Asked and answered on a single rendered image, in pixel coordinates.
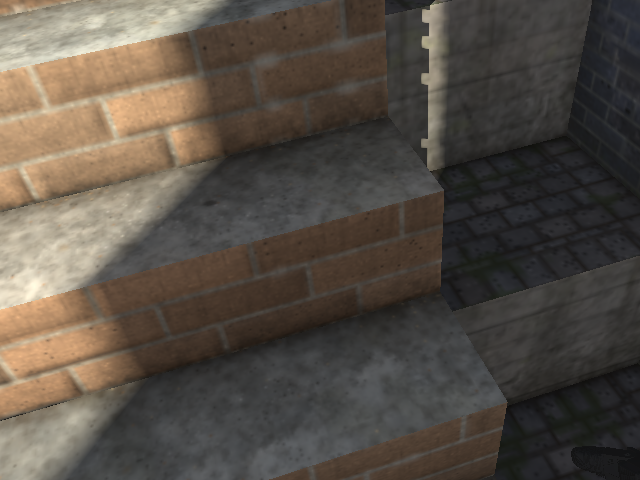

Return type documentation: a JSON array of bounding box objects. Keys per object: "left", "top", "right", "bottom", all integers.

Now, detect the robot right hand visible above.
[{"left": 571, "top": 446, "right": 640, "bottom": 480}]

